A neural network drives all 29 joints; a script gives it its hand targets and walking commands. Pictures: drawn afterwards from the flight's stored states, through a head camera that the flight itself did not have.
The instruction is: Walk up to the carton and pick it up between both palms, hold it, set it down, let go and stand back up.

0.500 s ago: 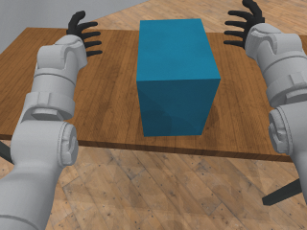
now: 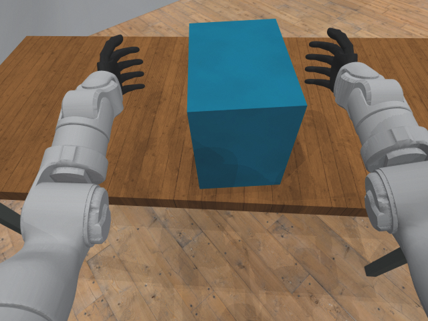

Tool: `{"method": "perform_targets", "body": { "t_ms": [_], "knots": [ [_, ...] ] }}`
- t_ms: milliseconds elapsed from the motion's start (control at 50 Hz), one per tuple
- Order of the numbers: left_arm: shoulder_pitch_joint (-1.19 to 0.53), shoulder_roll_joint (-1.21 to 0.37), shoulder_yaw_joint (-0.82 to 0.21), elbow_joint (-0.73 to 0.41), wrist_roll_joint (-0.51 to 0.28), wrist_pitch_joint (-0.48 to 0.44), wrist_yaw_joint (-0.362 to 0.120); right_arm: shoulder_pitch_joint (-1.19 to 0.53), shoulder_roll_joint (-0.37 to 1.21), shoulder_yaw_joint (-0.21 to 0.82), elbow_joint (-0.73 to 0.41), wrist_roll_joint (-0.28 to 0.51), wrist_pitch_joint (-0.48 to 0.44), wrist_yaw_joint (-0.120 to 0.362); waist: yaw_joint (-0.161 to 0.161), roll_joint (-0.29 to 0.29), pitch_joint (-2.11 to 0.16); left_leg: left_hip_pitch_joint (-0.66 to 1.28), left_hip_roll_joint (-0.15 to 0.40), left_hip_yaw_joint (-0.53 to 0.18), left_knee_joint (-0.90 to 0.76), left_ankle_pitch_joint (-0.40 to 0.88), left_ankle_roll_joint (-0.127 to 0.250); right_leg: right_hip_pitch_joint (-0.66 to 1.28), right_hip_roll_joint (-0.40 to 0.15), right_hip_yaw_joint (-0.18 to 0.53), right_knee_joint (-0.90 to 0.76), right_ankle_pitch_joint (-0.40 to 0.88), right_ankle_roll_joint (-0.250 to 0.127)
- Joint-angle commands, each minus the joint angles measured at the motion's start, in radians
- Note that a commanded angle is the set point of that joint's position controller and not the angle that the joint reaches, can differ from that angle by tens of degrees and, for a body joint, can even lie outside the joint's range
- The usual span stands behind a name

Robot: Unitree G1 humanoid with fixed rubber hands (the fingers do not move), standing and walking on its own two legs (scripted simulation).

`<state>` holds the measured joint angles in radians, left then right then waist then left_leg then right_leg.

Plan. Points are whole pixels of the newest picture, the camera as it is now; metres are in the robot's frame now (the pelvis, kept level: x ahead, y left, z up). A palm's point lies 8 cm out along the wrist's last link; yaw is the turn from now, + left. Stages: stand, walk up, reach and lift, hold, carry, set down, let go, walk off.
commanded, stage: reach and lift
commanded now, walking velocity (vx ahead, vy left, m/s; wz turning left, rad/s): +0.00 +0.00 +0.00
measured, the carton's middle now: (236, 106) +0.53 -0.03 +0.07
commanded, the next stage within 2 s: none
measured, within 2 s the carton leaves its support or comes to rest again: neither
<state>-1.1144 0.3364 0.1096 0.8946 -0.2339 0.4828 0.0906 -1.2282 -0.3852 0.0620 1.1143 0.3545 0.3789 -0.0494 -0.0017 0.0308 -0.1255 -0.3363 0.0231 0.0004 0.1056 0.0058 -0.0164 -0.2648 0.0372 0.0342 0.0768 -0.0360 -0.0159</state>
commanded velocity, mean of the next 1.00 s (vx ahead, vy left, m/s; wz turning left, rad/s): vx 0.00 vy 0.00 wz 0.00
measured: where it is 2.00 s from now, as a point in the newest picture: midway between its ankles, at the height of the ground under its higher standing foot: outside the picture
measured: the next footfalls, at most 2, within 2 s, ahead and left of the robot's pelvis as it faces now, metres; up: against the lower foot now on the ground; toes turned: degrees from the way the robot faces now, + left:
none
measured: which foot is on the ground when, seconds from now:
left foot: down 0.00-1.00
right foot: down 0.00-1.00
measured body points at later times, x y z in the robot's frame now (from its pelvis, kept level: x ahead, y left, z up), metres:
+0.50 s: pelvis +0.01 +0.00 +0.00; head +0.08 -0.02 +0.44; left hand +0.49 +0.19 +0.13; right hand +0.50 -0.19 +0.13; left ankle +0.02 +0.13 -0.75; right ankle -0.02 -0.11 -0.75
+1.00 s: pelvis +0.00 +0.00 +0.00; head +0.07 -0.01 +0.44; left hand +0.49 +0.15 +0.14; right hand +0.49 -0.17 +0.13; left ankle +0.02 +0.13 -0.75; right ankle -0.02 -0.11 -0.75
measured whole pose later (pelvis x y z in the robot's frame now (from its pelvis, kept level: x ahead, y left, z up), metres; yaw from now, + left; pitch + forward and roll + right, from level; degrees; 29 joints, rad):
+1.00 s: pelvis +0.00 +0.00 +0.00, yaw -2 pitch +18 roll +0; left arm -1.09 0.14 0.24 1.05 -0.03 0.19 0.15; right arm -1.14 -0.22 -0.05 1.15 0.14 0.17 -0.10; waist 0.04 0.02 -0.20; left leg -0.43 0.03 0.02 0.08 0.03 -0.02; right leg -0.38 0.04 0.06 0.07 -0.01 -0.02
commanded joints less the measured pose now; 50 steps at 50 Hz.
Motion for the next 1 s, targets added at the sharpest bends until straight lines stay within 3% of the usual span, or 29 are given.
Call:
{"method": "perform_targets", "body": {
  "t_ms": [0,40,60,100,120,160,180,200,260,280,300,320,340,360,400,420,480,520,600,620,680,800,860,880,900,920,980],
  "knots": [
    [-0.445,0.128,0.03,-0.114,0.006,-0.117,0.008,-0.454,-0.097,-0.027,-0.197,-0.03,-0.075,0.006,0.011,-0.048,-0.573,0.468,-0.013,-0.031,0.12,0.264,-0.002,-0.016,0.001,-0.025,0.039,0.218,0.092],
    [-0.461,0.126,0.04,-0.103,0.024,-0.141,0.015,-0.447,-0.105,-0.059,-0.177,-0.06,-0.092,-0.005,-0.003,-0.018,-0.595,0.442,-0.013,-0.032,0.128,0.275,-0.002,-0.017,-0.001,-0.024,0.052,0.243,0.092],
    [-0.446,0.126,0.05,-0.047,0.032,-0.151,0.014,-0.436,-0.079,-0.048,-0.15,-0.068,-0.1,-0.006,0.017,-0.033,-0.581,0.432,-0.012,-0.031,0.124,0.281,-0.004,-0.026,0.004,-0.03,0.05,0.243,0.093],
    [-0.406,0.1,0.051,-0.007,0.041,-0.18,0.012,-0.389,-0.064,-0.05,-0.127,-0.075,-0.117,-0.01,0.014,-0.009,-0.59,0.425,-0.015,-0.026,0.125,0.264,0.0,-0.02,0.001,-0.019,0.049,0.229,0.086],
    [-0.372,0.095,0.058,0.031,0.04,-0.195,0.007,-0.358,-0.052,-0.035,-0.098,-0.08,-0.128,-0.013,0.014,-0.037,-0.564,0.407,-0.016,-0.027,0.125,0.281,0.003,-0.009,-0.001,-0.018,0.047,0.256,0.091],
    [-0.413,0.103,0.058,0.01,0.066,-0.225,0.003,-0.384,-0.035,-0.038,-0.122,-0.078,-0.143,-0.015,0.027,-0.015,-0.626,0.385,-0.021,-0.011,0.114,0.26,-0.006,0.01,-0.007,-0.011,0.06,0.269,0.097],
    [-0.416,0.103,0.068,-0.025,0.067,-0.242,0.009,-0.374,-0.042,-0.053,-0.142,-0.085,-0.157,-0.015,0.014,-0.037,-0.652,0.397,-0.02,-0.018,0.119,0.294,-0.001,0.007,-0.005,-0.006,0.078,0.295,0.096],
    [-0.431,0.101,0.061,-0.05,0.064,-0.257,0.012,-0.389,-0.056,-0.059,-0.163,-0.082,-0.169,-0.017,0.011,-0.023,-0.686,0.413,-0.023,-0.015,0.128,0.333,-0.005,-0.002,-0.004,-0.007,0.084,0.326,0.096],
    [-0.393,0.088,0.085,0.01,0.079,-0.273,0.004,-0.376,-0.044,-0.046,-0.129,-0.11,-0.194,-0.026,0.018,-0.041,-0.695,0.411,-0.032,-0.012,0.14,0.391,-0.015,0.004,-0.002,-0.01,0.088,0.41,0.099],
    [-0.392,0.088,0.086,-0.02,0.087,-0.274,0.006,-0.373,-0.064,-0.076,-0.147,-0.126,-0.201,-0.03,0.001,-0.026,-0.732,0.417,-0.031,-0.012,0.135,0.387,-0.021,0.007,-0.003,-0.013,0.093,0.414,0.102],
    [-0.369,0.072,0.092,0.015,0.085,-0.276,0.006,-0.365,-0.056,-0.062,-0.17,-0.12,-0.212,-0.031,0.012,-0.049,-0.71,0.422,-0.03,-0.012,0.132,0.39,-0.014,0.009,0.002,-0.019,0.093,0.42,0.107],
    [-0.366,0.067,0.086,-0.015,0.089,-0.285,0.009,-0.362,-0.071,-0.078,-0.166,-0.126,-0.216,-0.035,0.0,-0.03,-0.738,0.425,-0.03,-0.013,0.136,0.404,-0.02,0.022,-0.001,-0.012,0.102,0.436,0.095],
    [-0.354,0.054,0.098,-0.034,0.098,-0.287,0.012,-0.344,-0.045,-0.059,-0.177,-0.12,-0.225,-0.035,0.03,-0.041,-0.745,0.444,-0.03,-0.011,0.137,0.456,-0.013,0.019,-0.001,-0.012,0.109,0.489,0.093],
    [-0.368,0.075,0.098,0.012,0.102,-0.288,0.009,-0.368,-0.037,-0.052,-0.139,-0.114,-0.222,-0.034,0.031,-0.039,-0.72,0.426,-0.029,-0.007,0.14,0.432,-0.019,0.007,0.0,-0.013,0.104,0.452,0.098],
    [-0.322,0.045,0.091,-0.008,0.103,-0.287,0.01,-0.318,-0.035,-0.046,-0.148,-0.106,-0.229,-0.034,0.011,-0.026,-0.708,0.445,-0.035,-0.009,0.146,0.46,-0.018,0.013,0.004,-0.009,0.109,0.497,0.095],
    [-0.332,0.054,0.099,0.0,0.104,-0.284,0.007,-0.322,-0.026,-0.041,-0.11,-0.109,-0.228,-0.035,0.018,-0.047,-0.698,0.441,-0.036,-0.012,0.148,0.472,-0.025,0.004,0.01,-0.012,0.105,0.506,0.097],
    [-0.324,0.039,0.092,-0.023,0.101,-0.283,0.002,-0.279,-0.001,-0.017,-0.096,-0.073,-0.222,-0.028,0.031,-0.029,-0.641,0.462,-0.034,-0.017,0.14,0.47,-0.019,0.01,0.006,-0.009,0.1,0.498,0.093],
    [-0.327,0.035,0.08,-0.029,0.113,-0.283,-0.002,-0.284,-0.014,-0.023,-0.097,-0.066,-0.224,-0.025,0.023,-0.002,-0.605,0.486,-0.032,-0.011,0.149,0.465,-0.039,-0.034,0.012,-0.017,0.079,0.447,0.086],
    [-0.347,0.04,0.096,-0.056,0.115,-0.291,0.004,-0.334,-0.019,-0.042,-0.169,-0.088,-0.229,-0.027,0.023,-0.038,-0.663,0.458,-0.034,-0.009,0.137,0.426,-0.026,-0.005,0.009,-0.01,0.084,0.441,0.095],
    [-0.338,0.032,0.092,-0.024,0.101,-0.291,0.008,-0.348,-0.02,-0.037,-0.172,-0.095,-0.23,-0.028,0.036,-0.063,-0.644,0.428,-0.027,-0.008,0.129,0.416,-0.014,0.015,0.008,-0.012,0.086,0.438,0.102],
    [-0.312,0.003,0.091,0.045,0.107,-0.296,0.005,-0.318,0.006,-0.038,-0.145,-0.115,-0.227,-0.033,0.034,-0.08,-0.61,0.383,-0.026,-0.008,0.115,0.357,-0.015,0.042,0.006,-0.01,0.082,0.397,0.096],
    [-0.396,-0.027,0.099,-0.003,0.16,-0.316,0.021,-0.328,0.052,-0.085,-0.131,-0.147,-0.224,-0.038,0.027,-0.025,-0.621,0.4,-0.027,0.002,0.123,0.35,-0.018,-0.003,0.0,-0.004,0.053,0.33,0.077],
    [-0.427,-0.024,0.125,-0.003,0.193,-0.313,0.048,-0.359,0.05,-0.13,-0.107,-0.201,-0.221,-0.042,0.035,-0.046,-0.616,0.414,-0.02,0.003,0.12,0.311,-0.009,-0.07,0.001,-0.011,0.032,0.21,0.075],
    [-0.404,-0.051,0.135,0.025,0.198,-0.31,0.059,-0.355,0.049,-0.125,-0.111,-0.213,-0.225,-0.046,0.035,-0.068,-0.588,0.417,-0.015,-0.007,0.112,0.324,-0.011,-0.076,0.004,-0.023,0.024,0.207,0.073],
    [-0.419,-0.065,0.143,0.013,0.21,-0.313,0.066,-0.358,0.068,-0.132,-0.097,-0.213,-0.229,-0.048,0.047,-0.037,-0.611,0.428,-0.016,0.004,0.116,0.335,-0.005,-0.076,0.001,-0.014,0.016,0.204,0.071],
    [-0.407,-0.081,0.145,0.053,0.216,-0.312,0.066,-0.375,0.081,-0.123,-0.098,-0.214,-0.231,-0.049,0.048,-0.052,-0.568,0.418,-0.02,0.005,0.116,0.335,-0.001,-0.087,0.004,-0.016,0.017,0.219,0.071],
    [-0.405,-0.116,0.142,0.03,0.245,-0.325,0.073,-0.359,0.094,-0.151,-0.092,-0.237,-0.244,-0.057,0.034,-0.029,-0.628,0.4,-0.025,0.012,0.109,0.371,-0.006,-0.019,-0.001,-0.007,0.021,0.286,0.059]
  ]
}}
